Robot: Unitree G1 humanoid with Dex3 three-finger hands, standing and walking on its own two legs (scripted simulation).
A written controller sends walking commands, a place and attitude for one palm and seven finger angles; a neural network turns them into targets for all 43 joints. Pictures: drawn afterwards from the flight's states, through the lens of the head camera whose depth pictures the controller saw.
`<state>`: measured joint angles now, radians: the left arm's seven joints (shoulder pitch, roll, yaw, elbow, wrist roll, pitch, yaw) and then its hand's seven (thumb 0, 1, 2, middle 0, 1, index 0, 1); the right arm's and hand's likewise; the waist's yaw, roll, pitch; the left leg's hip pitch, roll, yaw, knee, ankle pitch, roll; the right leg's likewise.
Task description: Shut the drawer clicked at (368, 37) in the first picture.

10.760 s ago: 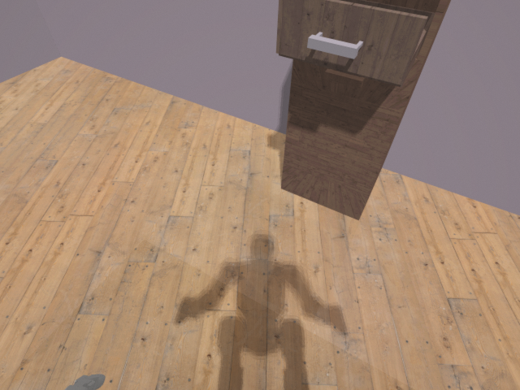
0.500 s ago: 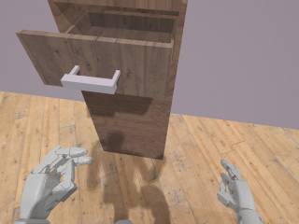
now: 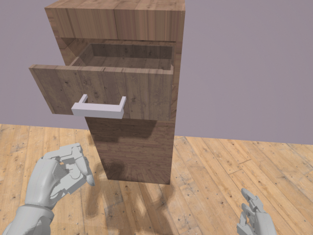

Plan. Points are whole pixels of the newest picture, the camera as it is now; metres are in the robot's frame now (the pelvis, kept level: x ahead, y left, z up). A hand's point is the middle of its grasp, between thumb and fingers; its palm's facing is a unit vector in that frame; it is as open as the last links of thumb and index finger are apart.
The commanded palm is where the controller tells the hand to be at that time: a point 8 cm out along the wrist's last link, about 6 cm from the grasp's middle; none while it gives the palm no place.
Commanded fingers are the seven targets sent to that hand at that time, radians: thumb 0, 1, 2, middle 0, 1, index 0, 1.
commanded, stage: raise the hand and make a fist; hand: left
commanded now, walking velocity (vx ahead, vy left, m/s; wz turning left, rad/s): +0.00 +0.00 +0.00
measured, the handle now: (101, 104) +0.40 +0.21 +0.14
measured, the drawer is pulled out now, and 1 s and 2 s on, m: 0.20 0.20 0.20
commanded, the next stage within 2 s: bring the fist close to the handle in 0.78 s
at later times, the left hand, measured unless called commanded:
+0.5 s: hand (61, 131) +0.21 +0.19 +0.25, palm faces +0.07 -0.99 -0.12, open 3.3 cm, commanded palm +0.17 +0.22 +0.24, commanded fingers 0.00 0.90 0.90 -1.40 -1.60 -1.40 -1.60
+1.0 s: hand (75, 134) +0.23 +0.18 +0.22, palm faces +0.05 -0.99 -0.11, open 3.3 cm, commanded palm +0.19 +0.22 +0.23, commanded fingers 0.00 0.90 0.90 -1.40 -1.60 -1.40 -1.60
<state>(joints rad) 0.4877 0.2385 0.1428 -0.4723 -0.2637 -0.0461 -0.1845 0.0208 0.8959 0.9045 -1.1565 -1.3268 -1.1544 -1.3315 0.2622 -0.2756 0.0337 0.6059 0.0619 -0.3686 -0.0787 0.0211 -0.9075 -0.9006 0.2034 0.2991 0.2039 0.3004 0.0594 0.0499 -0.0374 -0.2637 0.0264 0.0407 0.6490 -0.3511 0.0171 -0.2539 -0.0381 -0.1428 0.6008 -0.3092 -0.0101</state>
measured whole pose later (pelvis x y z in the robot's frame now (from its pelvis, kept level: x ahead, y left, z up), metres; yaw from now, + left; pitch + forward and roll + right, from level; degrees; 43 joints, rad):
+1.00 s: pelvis -0.01 -0.02 +0.01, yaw -1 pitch -7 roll +0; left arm 0.08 0.34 0.34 -0.42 -0.34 0.43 -0.22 0.02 0.90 0.90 -1.41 -1.60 -1.41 -1.60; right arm 0.16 -0.28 0.09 0.66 0.09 -0.24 -0.09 0.02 -0.91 -0.90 0.21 0.30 0.21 0.30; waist 0.07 0.09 -0.01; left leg -0.12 0.04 0.04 0.51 -0.28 -0.01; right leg -0.12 -0.01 -0.14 0.49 -0.25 -0.03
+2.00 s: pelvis +0.01 -0.02 +0.01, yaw -2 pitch -2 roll +0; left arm 0.01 0.24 0.22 0.02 -0.23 0.03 -0.15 0.02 0.90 0.90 -1.40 -1.60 -1.40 -1.60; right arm 0.22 -0.26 0.04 0.65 0.05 -0.21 -0.08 0.02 -0.91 -0.90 0.21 0.30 0.21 0.30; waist 0.02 0.05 0.01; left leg -0.18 0.04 0.07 0.51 -0.30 -0.01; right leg -0.20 -0.02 -0.11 0.51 -0.28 -0.03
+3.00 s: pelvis -0.02 -0.01 +0.01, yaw +0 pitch -2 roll +0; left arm -0.34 0.29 0.19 0.42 -0.22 -0.06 -0.16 -0.01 0.79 1.00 -1.41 -1.60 -1.40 -1.60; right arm 0.21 -0.25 0.07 0.71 0.07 -0.19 -0.10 0.02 -0.91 -0.90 0.21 0.30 0.21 0.30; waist 0.03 0.04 0.02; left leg -0.25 0.02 0.04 0.54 -0.26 0.00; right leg -0.26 -0.04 -0.14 0.53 -0.24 -0.03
